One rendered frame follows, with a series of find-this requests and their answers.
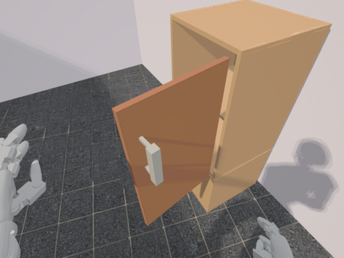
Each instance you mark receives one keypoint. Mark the cupboard door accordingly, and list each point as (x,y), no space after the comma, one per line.
(181,117)

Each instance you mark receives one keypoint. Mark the robot left hand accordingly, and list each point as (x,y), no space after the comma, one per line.
(11,154)

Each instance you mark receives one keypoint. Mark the handle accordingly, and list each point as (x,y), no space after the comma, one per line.
(154,167)

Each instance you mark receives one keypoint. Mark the left robot forearm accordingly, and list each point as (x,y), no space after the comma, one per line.
(9,247)

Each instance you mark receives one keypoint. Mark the robot right hand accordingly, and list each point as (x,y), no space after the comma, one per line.
(276,247)

